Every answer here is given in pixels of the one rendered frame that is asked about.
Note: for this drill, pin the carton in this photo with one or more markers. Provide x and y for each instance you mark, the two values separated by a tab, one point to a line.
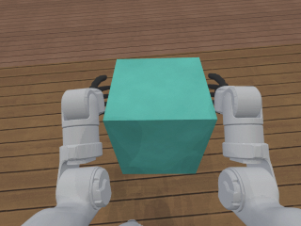
159	115

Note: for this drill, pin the left robot upper arm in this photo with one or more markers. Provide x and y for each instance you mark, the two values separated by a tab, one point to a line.
80	194

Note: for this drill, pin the right robot upper arm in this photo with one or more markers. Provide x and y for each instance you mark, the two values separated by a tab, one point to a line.
252	194

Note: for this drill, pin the robot right hand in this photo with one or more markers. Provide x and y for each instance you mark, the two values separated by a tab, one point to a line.
219	80

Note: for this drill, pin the robot right forearm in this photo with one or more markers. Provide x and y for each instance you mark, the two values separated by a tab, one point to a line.
241	107

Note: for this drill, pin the robot left forearm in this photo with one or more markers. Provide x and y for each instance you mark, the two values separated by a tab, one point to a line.
80	110

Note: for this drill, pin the robot left hand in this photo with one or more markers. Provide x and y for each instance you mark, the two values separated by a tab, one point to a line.
96	83

